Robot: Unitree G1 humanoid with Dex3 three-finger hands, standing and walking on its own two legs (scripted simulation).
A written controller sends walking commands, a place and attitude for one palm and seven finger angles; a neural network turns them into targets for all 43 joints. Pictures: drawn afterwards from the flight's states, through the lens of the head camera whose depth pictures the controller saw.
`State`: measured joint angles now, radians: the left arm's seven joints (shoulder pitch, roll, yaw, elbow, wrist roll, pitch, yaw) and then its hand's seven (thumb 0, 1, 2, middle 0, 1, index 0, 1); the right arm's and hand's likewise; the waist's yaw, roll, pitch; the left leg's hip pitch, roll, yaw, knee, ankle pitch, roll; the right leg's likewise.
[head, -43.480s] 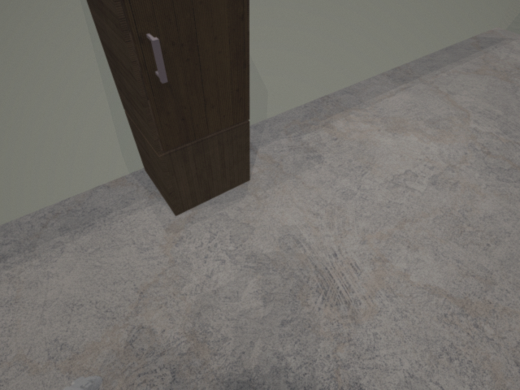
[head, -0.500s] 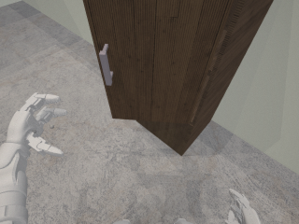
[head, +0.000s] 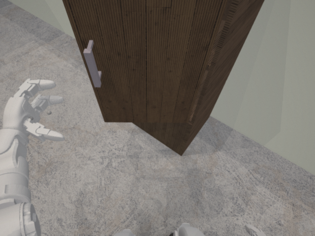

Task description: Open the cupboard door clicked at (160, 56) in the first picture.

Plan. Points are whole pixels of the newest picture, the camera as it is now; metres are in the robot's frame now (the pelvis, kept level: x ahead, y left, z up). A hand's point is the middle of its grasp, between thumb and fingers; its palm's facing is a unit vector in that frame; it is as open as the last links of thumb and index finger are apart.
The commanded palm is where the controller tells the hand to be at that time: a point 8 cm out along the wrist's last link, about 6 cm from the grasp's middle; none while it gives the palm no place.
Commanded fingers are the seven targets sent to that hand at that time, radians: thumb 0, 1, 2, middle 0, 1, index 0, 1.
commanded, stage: move the hooked fingers beside the handle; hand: left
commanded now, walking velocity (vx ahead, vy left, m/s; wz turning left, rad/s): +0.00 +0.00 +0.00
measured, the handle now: (94, 65) +0.58 +0.20 +0.07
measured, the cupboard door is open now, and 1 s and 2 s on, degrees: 37 37 37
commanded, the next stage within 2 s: slide the fingers in behind the handle in 1.66 s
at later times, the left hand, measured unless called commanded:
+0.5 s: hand (59, 89) +0.47 +0.27 +0.08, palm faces +0.01 -1.00 +0.01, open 14.0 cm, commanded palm +0.45 +0.31 +0.07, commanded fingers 0.00 -0.50 0.30 -0.30 -1.20 -0.30 -1.20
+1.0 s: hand (68, 72) +0.54 +0.27 +0.07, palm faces +0.01 -1.00 -0.01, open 14.0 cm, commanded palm +0.51 +0.31 +0.07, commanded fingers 0.00 -0.50 0.30 -0.30 -1.20 -0.30 -1.20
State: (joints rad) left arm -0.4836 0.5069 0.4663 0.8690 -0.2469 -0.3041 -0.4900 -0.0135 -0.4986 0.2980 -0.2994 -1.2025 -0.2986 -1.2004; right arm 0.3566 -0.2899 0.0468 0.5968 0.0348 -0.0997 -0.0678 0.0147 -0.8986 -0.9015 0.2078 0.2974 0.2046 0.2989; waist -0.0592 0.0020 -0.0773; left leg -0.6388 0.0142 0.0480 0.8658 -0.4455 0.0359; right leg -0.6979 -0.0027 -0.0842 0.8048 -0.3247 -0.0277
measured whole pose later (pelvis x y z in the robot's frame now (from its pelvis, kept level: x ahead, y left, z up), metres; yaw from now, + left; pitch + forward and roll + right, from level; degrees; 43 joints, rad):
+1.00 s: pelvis +0.01 +0.02 -0.02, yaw -2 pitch +23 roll -4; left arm -0.99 0.78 0.53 1.27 -0.07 -0.32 -0.44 -0.01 -0.50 0.30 -0.30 -1.20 -0.30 -1.20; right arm 0.45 -0.30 0.07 0.57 -0.01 0.10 -0.03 0.01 -0.90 -0.90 0.21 0.30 0.21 0.30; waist -0.21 0.01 -0.08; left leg -0.90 0.04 0.04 0.99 -0.50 0.05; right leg -0.93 0.02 -0.09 0.86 -0.33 -0.01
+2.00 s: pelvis +0.00 +0.01 -0.02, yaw -1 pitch +22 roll -4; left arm -0.96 0.70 0.47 1.23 -0.11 -0.33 -0.42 -0.01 -0.50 0.30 -0.30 -1.20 -0.30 -1.20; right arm 0.45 -0.29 0.06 0.59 -0.01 0.10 -0.02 0.01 -0.90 -0.90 0.21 0.30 0.20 0.30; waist -0.19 0.01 -0.08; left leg -0.89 0.04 0.03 0.99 -0.49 0.05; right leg -0.91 0.02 -0.10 0.86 -0.33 -0.01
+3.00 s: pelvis +0.01 +0.01 -0.02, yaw -1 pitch +21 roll -3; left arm -0.93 0.51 0.40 1.18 -0.08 -0.38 -0.23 -0.01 -0.50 0.30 -0.30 -1.20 -0.30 -1.21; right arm 0.44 -0.27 0.04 0.60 -0.02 0.08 0.01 0.01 -0.90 -0.90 0.21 0.30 0.20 0.30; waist -0.18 0.03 -0.09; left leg -0.85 0.04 0.04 0.97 -0.50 0.04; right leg -0.89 0.02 -0.08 0.87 -0.35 -0.02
